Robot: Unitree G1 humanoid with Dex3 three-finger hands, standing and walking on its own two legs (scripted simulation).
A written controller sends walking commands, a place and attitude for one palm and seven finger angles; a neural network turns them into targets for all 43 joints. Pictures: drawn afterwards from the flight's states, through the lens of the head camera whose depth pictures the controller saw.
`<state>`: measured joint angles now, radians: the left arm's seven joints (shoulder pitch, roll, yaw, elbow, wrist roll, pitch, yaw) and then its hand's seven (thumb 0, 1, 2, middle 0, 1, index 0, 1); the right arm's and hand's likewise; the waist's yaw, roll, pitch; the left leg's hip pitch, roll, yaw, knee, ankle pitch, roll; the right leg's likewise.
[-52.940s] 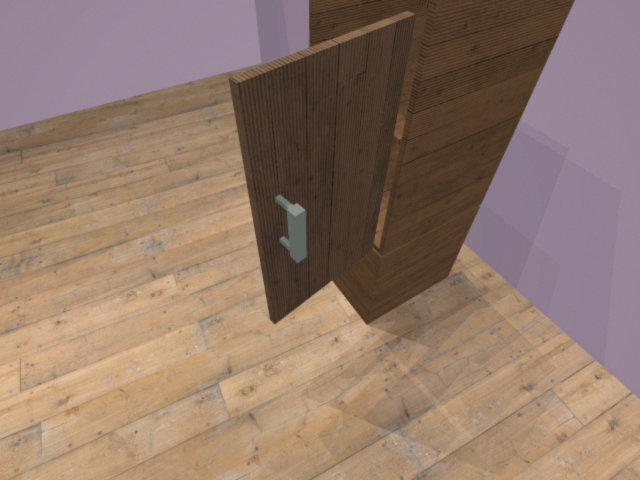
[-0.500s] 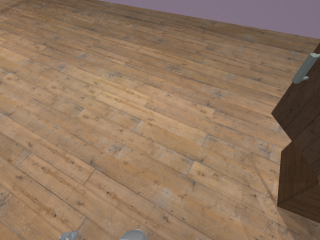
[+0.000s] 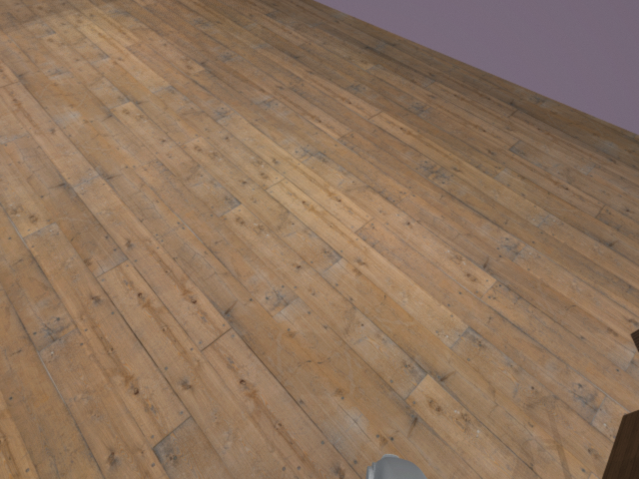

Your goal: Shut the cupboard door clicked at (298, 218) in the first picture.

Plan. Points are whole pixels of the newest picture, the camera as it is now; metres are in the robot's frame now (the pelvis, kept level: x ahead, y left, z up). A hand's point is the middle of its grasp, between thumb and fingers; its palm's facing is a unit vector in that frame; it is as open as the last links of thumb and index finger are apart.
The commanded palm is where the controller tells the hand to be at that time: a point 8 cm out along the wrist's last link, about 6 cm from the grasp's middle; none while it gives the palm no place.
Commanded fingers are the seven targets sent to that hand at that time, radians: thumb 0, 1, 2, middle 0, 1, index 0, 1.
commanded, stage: walk to a spot facing it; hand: left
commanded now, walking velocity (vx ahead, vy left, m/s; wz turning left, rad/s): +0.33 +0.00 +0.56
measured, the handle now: out of the picture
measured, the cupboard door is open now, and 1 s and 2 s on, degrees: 38 38 38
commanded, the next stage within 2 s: turn to face it in 0.58 s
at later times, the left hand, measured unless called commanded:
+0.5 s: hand out of the picture +0.09 +0.16 -0.18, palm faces +0.41 -0.90 -0.17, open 7.4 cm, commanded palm none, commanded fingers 0.00 0.90 0.90 -0.20 -0.30 -0.20 -0.30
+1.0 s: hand (173, 344) +0.34 +0.26 -0.17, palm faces +0.39 -0.89 -0.22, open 7.4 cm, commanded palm none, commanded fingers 0.00 0.90 0.90 -0.20 -0.30 -0.20 -0.30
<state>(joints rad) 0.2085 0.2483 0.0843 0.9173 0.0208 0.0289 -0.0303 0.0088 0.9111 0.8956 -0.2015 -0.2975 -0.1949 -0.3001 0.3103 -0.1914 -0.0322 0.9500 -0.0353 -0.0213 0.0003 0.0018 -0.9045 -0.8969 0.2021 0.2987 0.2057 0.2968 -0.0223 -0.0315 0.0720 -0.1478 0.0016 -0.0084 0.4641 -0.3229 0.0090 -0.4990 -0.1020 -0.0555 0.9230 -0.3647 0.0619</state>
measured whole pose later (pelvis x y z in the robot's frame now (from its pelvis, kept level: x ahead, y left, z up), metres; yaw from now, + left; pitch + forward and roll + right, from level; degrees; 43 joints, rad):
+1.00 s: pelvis +0.34 +0.05 -0.02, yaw +21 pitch -1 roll +0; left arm 0.21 0.18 0.05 0.94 0.03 0.00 -0.01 0.00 0.91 0.90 -0.20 -0.30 -0.19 -0.30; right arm 0.23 -0.19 -0.04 1.02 -0.02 0.01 -0.02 0.00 -0.92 -0.90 0.20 0.30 0.21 0.30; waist 0.01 0.01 0.07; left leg -0.18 0.03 0.11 0.68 -0.47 0.00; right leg -0.36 -0.01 -0.05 0.62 -0.25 -0.03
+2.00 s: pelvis +0.39 +0.09 -0.01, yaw -13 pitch +1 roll -1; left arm 0.18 0.23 0.06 0.88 0.02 0.07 -0.02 0.00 0.91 0.90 -0.21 -0.30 -0.20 -0.30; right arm 0.19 -0.24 -0.04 0.87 -0.01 0.02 -0.02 0.01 -0.91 -0.90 0.20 0.30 0.20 0.30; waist -0.01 -0.03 0.07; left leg -0.36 0.05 0.05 0.67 -0.34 -0.07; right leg -0.31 0.02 0.08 0.57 -0.29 0.02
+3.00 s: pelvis +0.42 +0.06 +0.00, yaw -48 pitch +1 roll -2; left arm 0.15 0.27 0.09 0.88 0.02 0.09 -0.04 0.01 0.91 0.90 -0.20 -0.30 -0.19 -0.30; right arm 0.20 -0.21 -0.02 0.87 -0.04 0.01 -0.02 0.00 -0.90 -0.90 0.20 0.30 0.21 0.30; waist 0.01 0.00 0.10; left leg -0.23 0.15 0.16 0.53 -0.30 -0.03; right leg -0.42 -0.01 -0.05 0.90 -0.47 0.04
